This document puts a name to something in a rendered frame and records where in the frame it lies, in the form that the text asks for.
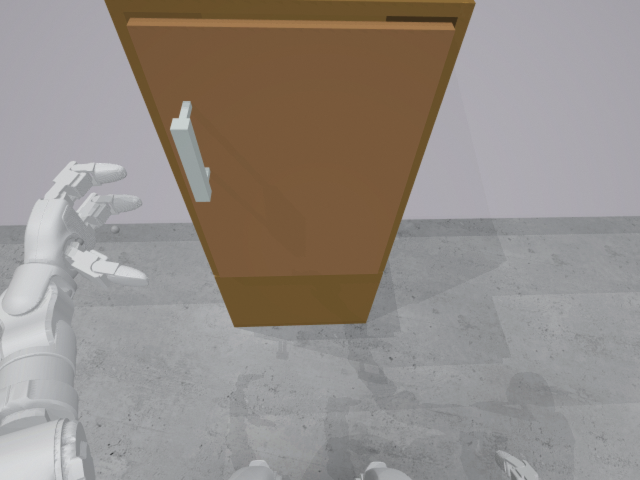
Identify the cupboard door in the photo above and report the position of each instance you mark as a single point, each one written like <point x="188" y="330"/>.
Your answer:
<point x="309" y="128"/>

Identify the robot left upper arm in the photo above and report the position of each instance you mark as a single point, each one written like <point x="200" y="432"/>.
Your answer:
<point x="55" y="450"/>

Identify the handle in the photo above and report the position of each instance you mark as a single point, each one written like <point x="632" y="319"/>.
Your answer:
<point x="188" y="150"/>

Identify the robot left shin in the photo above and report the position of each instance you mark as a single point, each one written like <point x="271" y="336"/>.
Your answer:
<point x="259" y="463"/>

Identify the robot right shin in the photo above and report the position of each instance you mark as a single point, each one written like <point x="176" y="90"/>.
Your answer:
<point x="375" y="465"/>

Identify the left robot hand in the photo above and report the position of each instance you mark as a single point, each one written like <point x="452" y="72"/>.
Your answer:
<point x="53" y="225"/>

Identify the robot shin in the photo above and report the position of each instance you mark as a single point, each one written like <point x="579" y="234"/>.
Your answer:
<point x="259" y="463"/>
<point x="375" y="465"/>

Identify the right robot hand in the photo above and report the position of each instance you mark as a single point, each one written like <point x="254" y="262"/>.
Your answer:
<point x="514" y="468"/>

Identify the left robot forearm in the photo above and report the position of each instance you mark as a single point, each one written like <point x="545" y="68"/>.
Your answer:
<point x="37" y="348"/>

